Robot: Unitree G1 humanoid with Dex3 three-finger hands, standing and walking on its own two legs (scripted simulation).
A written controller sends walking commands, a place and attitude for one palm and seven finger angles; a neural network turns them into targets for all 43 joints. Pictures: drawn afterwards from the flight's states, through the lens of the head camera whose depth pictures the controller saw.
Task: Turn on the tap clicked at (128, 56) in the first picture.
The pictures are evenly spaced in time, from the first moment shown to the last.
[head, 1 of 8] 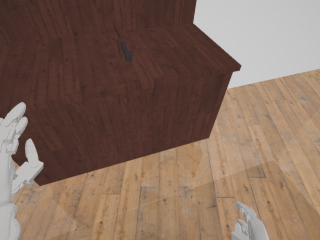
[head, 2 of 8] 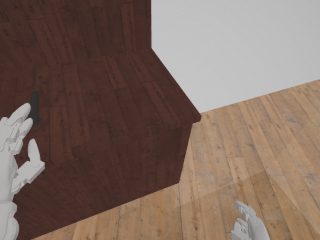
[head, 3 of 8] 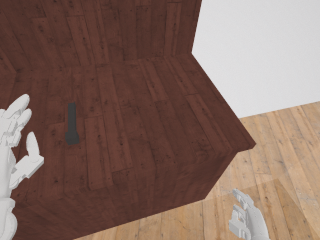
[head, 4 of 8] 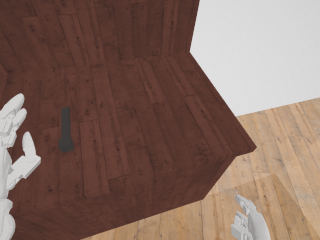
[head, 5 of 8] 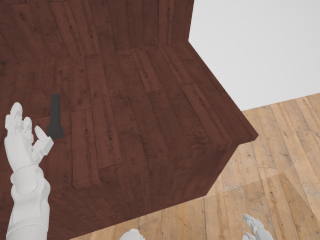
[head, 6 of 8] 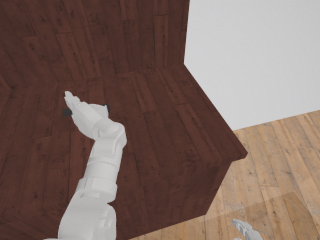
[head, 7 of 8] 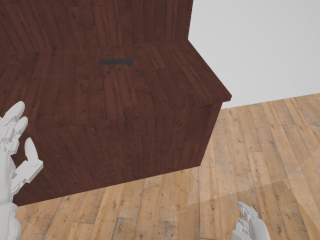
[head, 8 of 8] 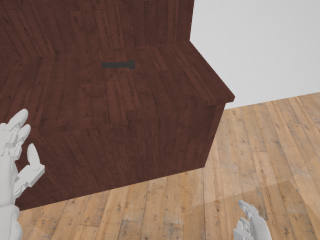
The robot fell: no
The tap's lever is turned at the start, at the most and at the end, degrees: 0 79 79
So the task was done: yes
